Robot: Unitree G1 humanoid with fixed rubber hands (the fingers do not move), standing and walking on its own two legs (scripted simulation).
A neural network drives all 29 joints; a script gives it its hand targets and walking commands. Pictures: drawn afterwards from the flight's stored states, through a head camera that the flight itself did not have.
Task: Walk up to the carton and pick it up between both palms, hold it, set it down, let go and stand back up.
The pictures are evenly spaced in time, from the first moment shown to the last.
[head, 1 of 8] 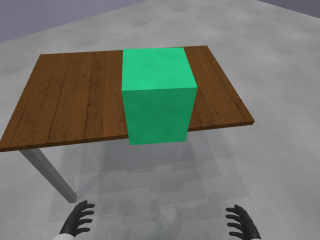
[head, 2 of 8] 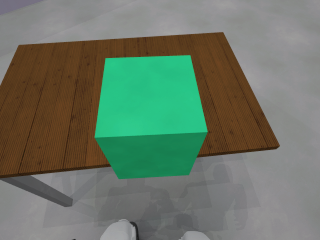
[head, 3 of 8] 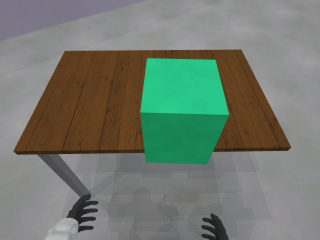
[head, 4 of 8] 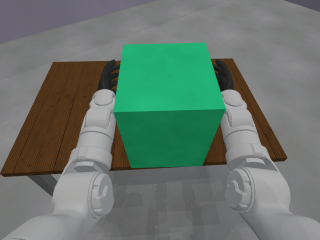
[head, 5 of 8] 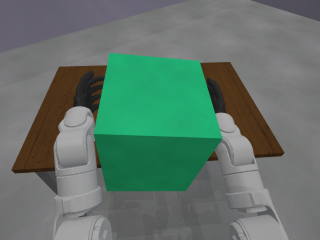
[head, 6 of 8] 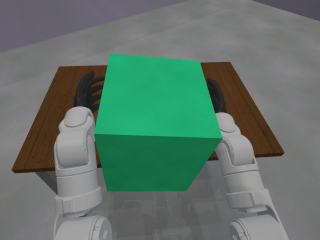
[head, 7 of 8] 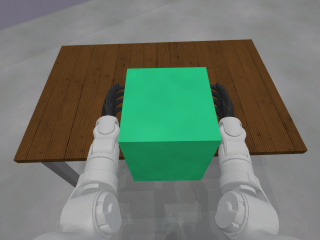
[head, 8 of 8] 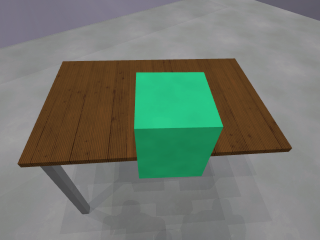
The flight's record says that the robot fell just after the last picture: no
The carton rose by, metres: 0.12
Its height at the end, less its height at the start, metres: +0.00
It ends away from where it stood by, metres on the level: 0.07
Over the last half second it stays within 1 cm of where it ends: yes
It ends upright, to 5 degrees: yes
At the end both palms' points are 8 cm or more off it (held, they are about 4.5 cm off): yes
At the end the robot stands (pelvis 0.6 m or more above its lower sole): yes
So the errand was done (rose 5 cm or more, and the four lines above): yes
